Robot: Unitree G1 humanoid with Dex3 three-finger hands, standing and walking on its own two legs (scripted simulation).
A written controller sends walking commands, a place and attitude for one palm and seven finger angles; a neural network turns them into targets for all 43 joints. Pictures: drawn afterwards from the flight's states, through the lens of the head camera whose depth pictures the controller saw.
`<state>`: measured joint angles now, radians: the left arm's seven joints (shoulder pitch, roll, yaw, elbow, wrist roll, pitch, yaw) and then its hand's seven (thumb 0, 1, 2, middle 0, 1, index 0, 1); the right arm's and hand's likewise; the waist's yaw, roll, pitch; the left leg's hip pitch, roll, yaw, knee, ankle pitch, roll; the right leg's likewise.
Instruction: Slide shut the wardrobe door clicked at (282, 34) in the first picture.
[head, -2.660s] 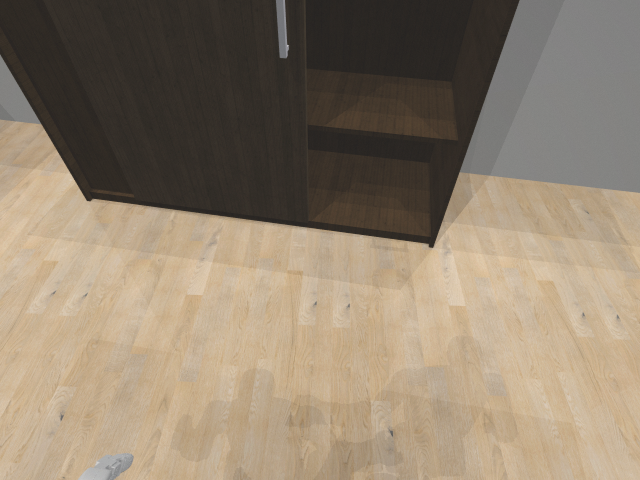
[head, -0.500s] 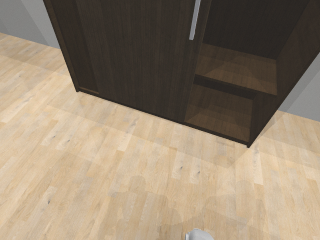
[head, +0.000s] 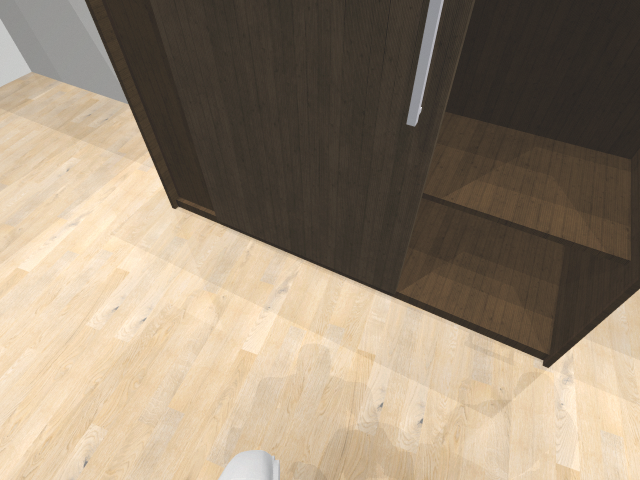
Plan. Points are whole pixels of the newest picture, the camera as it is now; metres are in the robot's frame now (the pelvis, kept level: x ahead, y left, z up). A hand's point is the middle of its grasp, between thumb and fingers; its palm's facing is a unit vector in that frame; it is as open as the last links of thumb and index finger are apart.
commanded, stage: turn to face it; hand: left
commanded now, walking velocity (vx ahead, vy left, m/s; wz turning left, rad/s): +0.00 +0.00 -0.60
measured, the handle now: (430, 41) +0.82 -0.18 +0.16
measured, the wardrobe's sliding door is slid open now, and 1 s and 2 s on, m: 0.52 0.52 0.52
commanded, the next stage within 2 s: take the last steps up to it in 0.88 s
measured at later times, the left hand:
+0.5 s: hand (178, 473) +0.16 +0.22 -0.18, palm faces -0.10 -0.98 -0.20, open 7.4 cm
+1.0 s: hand (232, 419) +0.23 +0.15 -0.16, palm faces -0.32 -0.92 -0.21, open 7.4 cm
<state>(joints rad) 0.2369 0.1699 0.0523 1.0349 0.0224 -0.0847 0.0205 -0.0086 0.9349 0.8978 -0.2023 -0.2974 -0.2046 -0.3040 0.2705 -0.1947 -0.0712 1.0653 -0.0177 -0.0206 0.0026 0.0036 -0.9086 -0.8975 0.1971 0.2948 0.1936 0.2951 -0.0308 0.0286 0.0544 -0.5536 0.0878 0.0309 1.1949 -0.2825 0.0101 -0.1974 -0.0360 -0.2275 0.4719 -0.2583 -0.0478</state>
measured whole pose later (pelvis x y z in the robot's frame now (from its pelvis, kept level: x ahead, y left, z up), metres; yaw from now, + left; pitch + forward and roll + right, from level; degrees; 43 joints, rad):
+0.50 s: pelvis +0.11 +0.04 +0.00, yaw -12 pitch -2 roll +0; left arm 0.27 0.18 0.08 1.01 0.02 0.06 0.00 0.01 0.91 0.90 -0.20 -0.30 -0.20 -0.30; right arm 0.11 -0.14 -0.04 0.97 -0.02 -0.02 -0.02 -0.03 -0.92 -0.90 0.20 0.30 0.20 0.30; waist 0.03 -0.01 0.06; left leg -0.27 0.12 0.30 0.51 -0.19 0.04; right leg -0.44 -0.08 -0.09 0.98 -0.44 0.04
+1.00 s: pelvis +0.10 +0.01 +0.00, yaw -22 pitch +0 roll +0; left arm 0.21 0.16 0.05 0.96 0.02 0.02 0.01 0.01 0.90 0.90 -0.20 -0.30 -0.21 -0.30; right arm 0.25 -0.21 -0.06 1.02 -0.01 0.05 -0.02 0.00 -0.91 -0.90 0.20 0.29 0.19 0.30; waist 0.00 0.02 0.03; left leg -0.35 0.06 0.04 0.81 -0.42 -0.06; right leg -0.26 0.04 -0.03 0.45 -0.18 -0.06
